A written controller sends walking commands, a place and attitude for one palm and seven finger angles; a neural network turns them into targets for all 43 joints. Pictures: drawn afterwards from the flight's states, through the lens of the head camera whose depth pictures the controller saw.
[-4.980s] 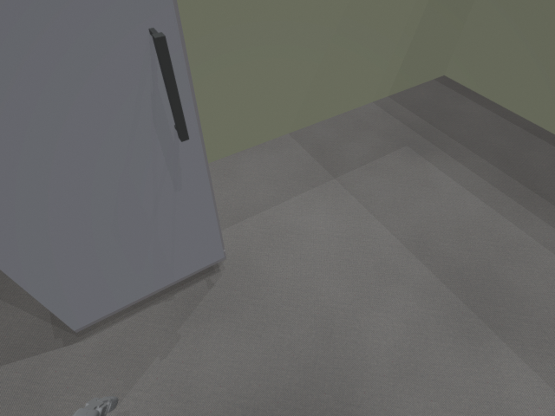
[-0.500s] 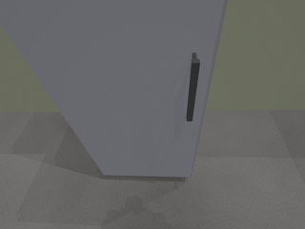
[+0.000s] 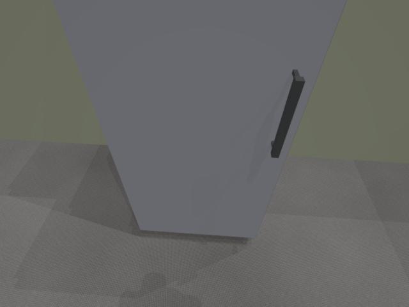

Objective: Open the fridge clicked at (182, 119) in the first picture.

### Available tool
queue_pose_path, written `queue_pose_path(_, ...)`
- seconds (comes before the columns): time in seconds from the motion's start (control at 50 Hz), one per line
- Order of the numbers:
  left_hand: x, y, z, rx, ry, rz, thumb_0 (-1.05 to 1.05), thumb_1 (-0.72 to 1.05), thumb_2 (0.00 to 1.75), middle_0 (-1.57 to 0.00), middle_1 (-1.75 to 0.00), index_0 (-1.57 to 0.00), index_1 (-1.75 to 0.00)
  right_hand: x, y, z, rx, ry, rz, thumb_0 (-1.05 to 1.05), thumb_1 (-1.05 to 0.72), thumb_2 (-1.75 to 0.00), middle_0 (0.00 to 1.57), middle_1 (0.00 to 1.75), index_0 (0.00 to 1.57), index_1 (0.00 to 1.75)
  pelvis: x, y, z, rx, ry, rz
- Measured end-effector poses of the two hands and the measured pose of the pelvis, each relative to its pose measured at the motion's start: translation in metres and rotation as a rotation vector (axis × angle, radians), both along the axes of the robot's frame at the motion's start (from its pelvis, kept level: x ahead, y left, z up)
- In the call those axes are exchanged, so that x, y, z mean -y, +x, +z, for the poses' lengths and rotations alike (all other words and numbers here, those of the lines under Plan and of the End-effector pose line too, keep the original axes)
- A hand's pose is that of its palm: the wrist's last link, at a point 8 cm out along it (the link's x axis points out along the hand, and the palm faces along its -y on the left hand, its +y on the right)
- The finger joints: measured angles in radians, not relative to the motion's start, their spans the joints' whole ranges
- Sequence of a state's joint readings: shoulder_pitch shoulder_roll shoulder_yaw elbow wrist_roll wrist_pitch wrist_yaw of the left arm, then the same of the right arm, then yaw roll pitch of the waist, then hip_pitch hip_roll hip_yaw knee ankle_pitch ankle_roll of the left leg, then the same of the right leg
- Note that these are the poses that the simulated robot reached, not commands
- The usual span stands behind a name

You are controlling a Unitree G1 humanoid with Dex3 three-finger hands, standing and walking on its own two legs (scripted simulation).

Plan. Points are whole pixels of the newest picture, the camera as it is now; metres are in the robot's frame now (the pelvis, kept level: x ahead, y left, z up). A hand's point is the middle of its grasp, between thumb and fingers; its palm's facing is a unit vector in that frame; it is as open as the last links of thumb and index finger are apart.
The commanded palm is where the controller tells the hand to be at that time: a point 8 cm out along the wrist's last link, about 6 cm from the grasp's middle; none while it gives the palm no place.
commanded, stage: come to a stop and stand still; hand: right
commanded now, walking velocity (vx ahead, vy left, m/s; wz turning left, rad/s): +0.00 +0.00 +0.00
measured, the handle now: (284, 117) +0.55 -0.15 +0.08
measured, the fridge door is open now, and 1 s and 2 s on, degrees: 0 0 0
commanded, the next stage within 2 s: look again from close up in 0.28 s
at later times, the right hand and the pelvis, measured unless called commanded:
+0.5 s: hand out of the picture -0.02 -0.18 -0.19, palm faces +0.04 +0.99 -0.16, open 7.4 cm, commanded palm none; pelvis -0.01 -0.02 +0.00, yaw +0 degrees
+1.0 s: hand out of the picture -0.04 -0.24 -0.18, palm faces +0.03 +0.97 -0.22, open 7.4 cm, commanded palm none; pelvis -0.03 -0.05 +0.00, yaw -1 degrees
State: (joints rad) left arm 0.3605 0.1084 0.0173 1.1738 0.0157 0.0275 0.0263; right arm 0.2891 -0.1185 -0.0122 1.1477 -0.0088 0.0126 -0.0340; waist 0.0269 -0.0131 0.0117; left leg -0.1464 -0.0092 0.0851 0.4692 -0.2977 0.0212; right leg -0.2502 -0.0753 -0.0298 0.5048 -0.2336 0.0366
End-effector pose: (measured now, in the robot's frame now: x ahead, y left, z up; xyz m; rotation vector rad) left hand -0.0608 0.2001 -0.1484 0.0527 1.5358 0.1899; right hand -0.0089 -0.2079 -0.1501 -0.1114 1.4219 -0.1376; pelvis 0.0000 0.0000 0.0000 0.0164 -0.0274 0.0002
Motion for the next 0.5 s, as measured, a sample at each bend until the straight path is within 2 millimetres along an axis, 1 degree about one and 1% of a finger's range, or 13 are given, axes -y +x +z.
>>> queue_pose_path(0.06,0.005,0.002,0.003,0.0,-0.011,-0.01,0.01,0.91,0.9,-0.2,-0.3,-0.2,-0.3,-0.008,-0.008,0.0,-0.02,0.02,-0.013,0.01,-0.92,-0.89,0.2,0.3,0.2,0.29,-0.002,-0.002,0.002,0.002,-0.008,0.006)
queue_pose_path(0.14,0.008,0.012,0.002,0.02,-0.019,-0.017,0.01,0.91,0.9,-0.2,-0.3,-0.2,-0.3,-0.015,-0.018,0.001,-0.039,0.034,-0.021,0.0,-0.91,-0.89,0.2,0.3,0.2,0.29,-0.003,-0.003,0.003,0.004,-0.011,0.01)
queue_pose_path(0.22,0.006,0.026,0.002,0.056,-0.016,-0.025,0.01,0.91,0.9,-0.2,-0.3,-0.2,-0.3,-0.017,-0.024,0.002,-0.052,0.037,-0.024,0.0,-0.91,-0.89,0.2,0.3,0.2,0.29,-0.002,-0.004,0.004,0.004,-0.013,0.011)
queue_pose_path(0.28,0.001,0.032,0.002,0.065,-0.002,-0.038,0.02,0.92,0.9,-0.2,-0.3,-0.2,-0.3,-0.016,-0.026,0.003,-0.052,0.034,-0.027,0.0,-0.91,-0.89,0.2,0.3,0.2,0.29,-0.001,-0.003,0.004,0.005,-0.013,0.01)
queue_pose_path(0.34,-0.005,0.038,0.001,0.081,0.014,-0.054,0.02,0.93,0.9,-0.2,-0.3,-0.2,-0.3,-0.012,-0.026,0.003,-0.036,0.018,-0.016,0.0,-0.91,-0.89,0.2,0.3,0.2,0.29,0.002,-0.003,0.002,0.0,-0.001,0.014)
queue_pose_path(0.38,-0.009,0.046,0.002,0.123,0.034,-0.059,0.02,0.93,0.9,-0.2,-0.3,-0.2,-0.3,-0.006,-0.025,0.001,-0.015,0.009,-0.002,0.0,-0.9,-0.89,0.2,0.3,0.2,0.29,0.007,-0.005,0.0,0.001,0.007,0.013)
queue_pose_path(0.44,-0.011,0.058,0.007,0.193,0.067,-0.068,0.02,0.93,0.9,-0.2,-0.3,-0.2,-0.3,0.007,-0.022,-0.004,0.016,0.006,0.001,0.0,-0.9,-0.89,0.2,0.3,0.2,0.29,0.013,-0.007,-0.002,0.014,-0.002,0.004)
queue_pose_path(0.5,-0.008,0.069,0.01,0.245,0.085,-0.09,0.02,0.92,0.9,-0.2,-0.3,-0.2,-0.3,0.022,-0.015,-0.007,0.054,-0.002,0.001,0.0,-0.9,-0.89,0.2,0.3,0.2,0.29,0.021,-0.011,-0.004,0.023,0.0,-0.001)
